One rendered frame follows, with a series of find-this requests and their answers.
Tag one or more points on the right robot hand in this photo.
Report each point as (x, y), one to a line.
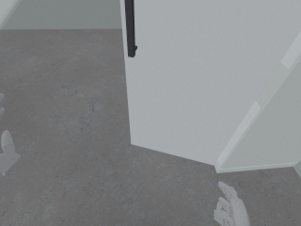
(236, 213)

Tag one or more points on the handle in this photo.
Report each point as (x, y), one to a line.
(130, 26)

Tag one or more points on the fridge door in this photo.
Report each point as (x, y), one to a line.
(198, 68)

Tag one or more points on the left robot hand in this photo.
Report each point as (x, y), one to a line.
(9, 158)

